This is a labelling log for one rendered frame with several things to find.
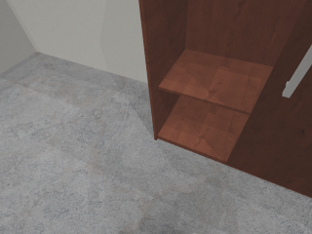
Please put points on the wardrobe door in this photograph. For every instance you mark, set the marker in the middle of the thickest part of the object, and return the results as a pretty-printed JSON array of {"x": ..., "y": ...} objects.
[{"x": 276, "y": 141}]

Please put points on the handle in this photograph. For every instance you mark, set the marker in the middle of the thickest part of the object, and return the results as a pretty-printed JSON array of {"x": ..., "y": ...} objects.
[{"x": 298, "y": 75}]

